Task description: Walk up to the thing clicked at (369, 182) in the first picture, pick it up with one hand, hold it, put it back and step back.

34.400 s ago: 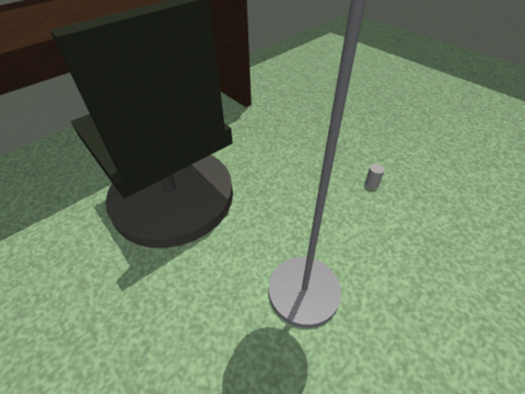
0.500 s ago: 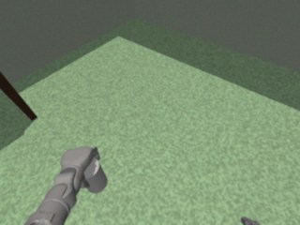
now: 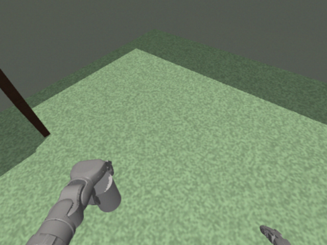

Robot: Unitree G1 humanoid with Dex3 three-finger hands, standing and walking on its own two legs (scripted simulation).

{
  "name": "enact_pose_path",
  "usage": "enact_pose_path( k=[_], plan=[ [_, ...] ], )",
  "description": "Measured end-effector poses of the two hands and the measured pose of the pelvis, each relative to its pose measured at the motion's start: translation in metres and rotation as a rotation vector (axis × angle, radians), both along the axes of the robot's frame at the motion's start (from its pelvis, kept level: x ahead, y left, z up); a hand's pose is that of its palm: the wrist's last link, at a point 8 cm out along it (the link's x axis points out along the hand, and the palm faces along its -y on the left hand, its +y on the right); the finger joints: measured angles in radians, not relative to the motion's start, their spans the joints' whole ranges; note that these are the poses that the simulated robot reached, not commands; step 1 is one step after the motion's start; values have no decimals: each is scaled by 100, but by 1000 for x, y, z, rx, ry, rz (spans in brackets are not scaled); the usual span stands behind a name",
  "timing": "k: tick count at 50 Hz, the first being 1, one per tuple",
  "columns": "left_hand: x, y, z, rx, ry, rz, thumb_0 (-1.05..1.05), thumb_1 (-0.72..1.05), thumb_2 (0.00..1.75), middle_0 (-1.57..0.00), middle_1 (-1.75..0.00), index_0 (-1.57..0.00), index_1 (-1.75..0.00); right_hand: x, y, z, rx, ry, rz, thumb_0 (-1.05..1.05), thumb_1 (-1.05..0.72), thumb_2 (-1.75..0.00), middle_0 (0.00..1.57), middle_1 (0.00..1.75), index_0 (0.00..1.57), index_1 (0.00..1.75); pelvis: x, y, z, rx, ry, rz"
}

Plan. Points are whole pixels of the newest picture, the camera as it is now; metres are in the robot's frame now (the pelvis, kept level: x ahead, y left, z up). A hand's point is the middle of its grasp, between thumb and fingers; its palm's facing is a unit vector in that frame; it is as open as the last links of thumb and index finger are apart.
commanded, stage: hold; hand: left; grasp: from above
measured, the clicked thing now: (105, 192) +0.31 +0.21 -0.11
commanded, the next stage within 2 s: crouch in 1.50 s
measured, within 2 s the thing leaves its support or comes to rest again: neither
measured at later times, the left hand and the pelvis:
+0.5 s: hand (93, 187) +0.29 +0.22 -0.02, palm faces -0.43 -0.06 -0.90, open 10.0 cm; pelvis -0.01 +0.00 +0.01, yaw +0 degrees
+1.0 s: hand (91, 187) +0.28 +0.22 -0.02, palm faces -0.44 -0.06 -0.90, open 9.9 cm; pelvis -0.01 +0.00 +0.01, yaw +0 degrees
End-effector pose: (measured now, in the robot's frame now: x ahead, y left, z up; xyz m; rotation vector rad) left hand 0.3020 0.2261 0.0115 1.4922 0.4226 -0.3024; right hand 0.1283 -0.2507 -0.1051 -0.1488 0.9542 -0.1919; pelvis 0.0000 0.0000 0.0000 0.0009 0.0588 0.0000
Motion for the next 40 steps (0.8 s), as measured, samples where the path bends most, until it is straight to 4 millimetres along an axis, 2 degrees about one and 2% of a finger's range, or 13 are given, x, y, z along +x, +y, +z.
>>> enact_pose_path(
  k=[23,40],
  plan=[
    [-12,-6,20,-6,-16,-12,-1,0,62,-84,-53,-65,-57,2,-2,7,6,-29,8,1,-92,-91,20,30,20,30,-9,-5,6,4,-38,-1],
    [-15,-8,31,-17,-22,-19,-1,3,59,-83,-53,-64,-57,14,5,12,19,-62,21,1,-92,-91,20,30,20,30,-10,-4,8,5,-52,-2]
  ],
)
